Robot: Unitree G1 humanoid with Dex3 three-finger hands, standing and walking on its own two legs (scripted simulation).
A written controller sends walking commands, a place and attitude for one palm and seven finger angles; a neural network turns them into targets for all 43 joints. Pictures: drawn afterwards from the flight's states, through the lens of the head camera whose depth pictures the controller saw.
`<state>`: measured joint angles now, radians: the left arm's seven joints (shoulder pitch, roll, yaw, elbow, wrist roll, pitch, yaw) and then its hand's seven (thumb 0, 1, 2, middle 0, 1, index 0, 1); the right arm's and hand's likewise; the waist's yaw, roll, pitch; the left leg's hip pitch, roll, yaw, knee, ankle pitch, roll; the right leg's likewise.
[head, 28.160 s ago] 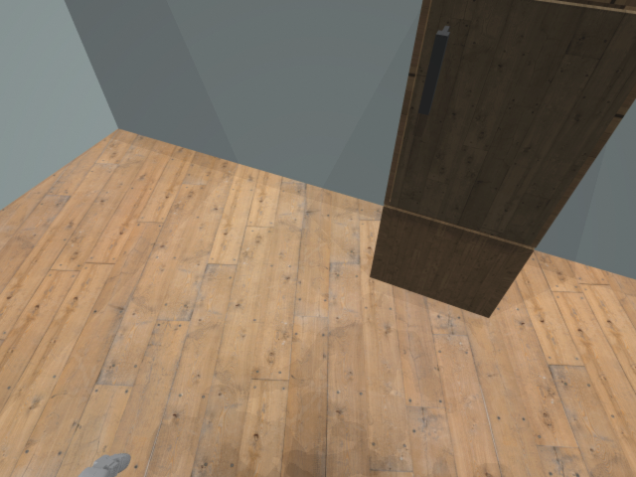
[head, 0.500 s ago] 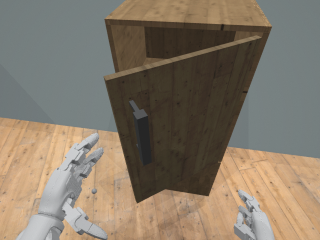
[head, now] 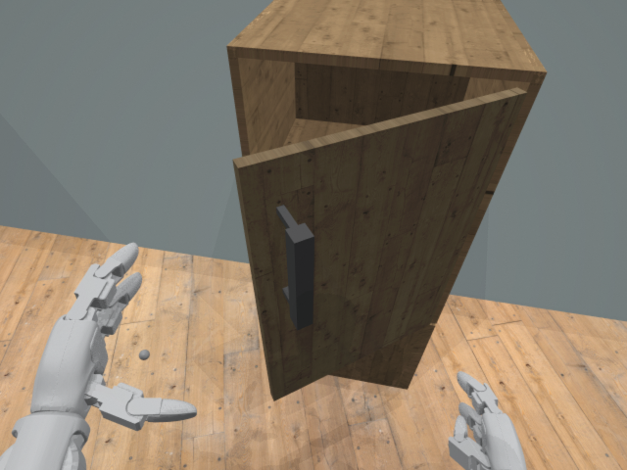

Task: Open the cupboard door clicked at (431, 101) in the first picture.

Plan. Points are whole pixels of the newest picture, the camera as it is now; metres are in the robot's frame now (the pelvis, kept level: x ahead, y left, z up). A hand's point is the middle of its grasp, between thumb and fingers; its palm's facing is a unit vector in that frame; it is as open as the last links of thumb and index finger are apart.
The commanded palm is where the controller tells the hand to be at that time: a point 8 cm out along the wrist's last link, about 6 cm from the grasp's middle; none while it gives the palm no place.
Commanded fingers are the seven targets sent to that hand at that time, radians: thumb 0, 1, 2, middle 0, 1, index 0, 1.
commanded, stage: draw the hand back to the body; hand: left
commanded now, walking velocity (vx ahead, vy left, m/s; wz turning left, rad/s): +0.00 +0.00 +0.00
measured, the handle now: (293, 270) +0.33 +0.07 +0.10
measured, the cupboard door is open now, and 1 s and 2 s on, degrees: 37 37 37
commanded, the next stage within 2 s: step back with the hand held close in 0.94 s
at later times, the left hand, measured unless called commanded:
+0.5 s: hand (113, 297) +0.23 +0.24 +0.15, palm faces +0.38 -0.83 -0.41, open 9.8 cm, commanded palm +0.19 +0.29 +0.17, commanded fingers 0.00 0.83 0.87 -0.20 -0.30 -0.20 -0.30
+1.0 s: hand (121, 296) +0.23 +0.23 +0.16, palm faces +0.40 -0.82 -0.41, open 7.4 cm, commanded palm +0.18 +0.27 +0.18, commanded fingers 0.00 0.90 0.90 -0.20 -0.30 -0.20 -0.30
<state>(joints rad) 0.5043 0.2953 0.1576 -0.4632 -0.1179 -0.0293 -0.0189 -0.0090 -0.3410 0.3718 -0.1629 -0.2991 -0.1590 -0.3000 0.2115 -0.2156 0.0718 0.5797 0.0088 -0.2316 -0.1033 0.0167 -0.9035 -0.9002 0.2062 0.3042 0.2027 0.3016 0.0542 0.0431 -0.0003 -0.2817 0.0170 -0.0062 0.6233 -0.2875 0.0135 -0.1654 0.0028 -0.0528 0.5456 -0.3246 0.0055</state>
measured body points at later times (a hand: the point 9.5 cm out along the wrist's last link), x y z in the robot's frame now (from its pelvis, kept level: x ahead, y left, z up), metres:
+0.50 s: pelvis +0.04 +0.00 +0.01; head +0.02 -0.02 +0.46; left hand +0.21 +0.29 +0.18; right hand +0.23 -0.23 -0.07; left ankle +0.03 +0.11 -0.73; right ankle -0.02 -0.13 -0.73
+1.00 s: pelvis +0.03 -0.02 +0.01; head +0.02 -0.04 +0.46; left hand +0.21 +0.27 +0.18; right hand +0.22 -0.25 -0.07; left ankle +0.03 +0.11 -0.73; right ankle -0.02 -0.13 -0.73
